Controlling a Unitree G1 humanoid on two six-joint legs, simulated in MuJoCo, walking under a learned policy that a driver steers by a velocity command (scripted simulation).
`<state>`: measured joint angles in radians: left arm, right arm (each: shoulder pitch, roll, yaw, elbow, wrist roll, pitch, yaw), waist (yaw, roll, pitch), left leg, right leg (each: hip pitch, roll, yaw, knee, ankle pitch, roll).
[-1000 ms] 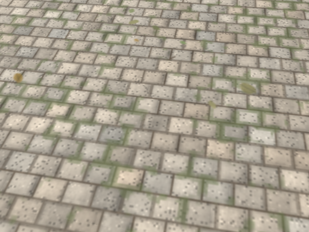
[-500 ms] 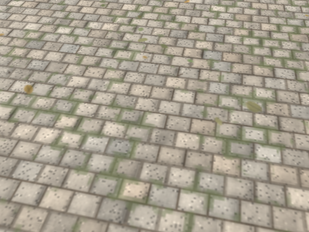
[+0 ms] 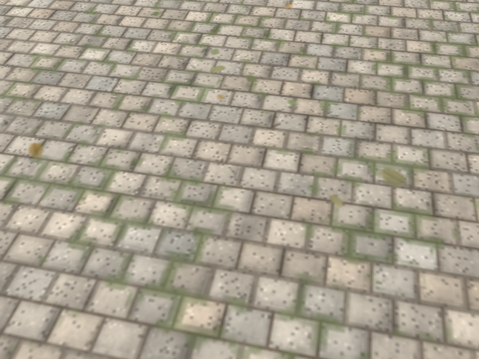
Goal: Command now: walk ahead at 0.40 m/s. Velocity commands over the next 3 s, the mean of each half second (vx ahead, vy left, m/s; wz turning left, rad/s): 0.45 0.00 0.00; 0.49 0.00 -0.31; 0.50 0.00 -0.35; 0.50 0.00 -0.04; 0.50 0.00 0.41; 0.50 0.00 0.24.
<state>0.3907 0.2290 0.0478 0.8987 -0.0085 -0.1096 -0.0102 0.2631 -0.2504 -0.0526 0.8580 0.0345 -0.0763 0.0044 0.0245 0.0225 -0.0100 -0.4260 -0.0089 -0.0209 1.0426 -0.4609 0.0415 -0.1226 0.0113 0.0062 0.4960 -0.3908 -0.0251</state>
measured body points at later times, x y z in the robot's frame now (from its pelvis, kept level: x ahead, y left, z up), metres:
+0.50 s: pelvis +0.25 +0.06 +0.01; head +0.26 +0.07 +0.46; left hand +0.37 +0.34 -0.11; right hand +0.31 -0.21 -0.11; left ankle +0.27 +0.14 -0.73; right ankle +0.29 -0.10 -0.65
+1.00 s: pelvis +0.53 -0.03 +0.00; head +0.56 -0.04 +0.45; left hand +0.70 +0.22 -0.10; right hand +0.58 -0.32 -0.12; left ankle +0.51 +0.14 -0.64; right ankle +0.57 -0.10 -0.73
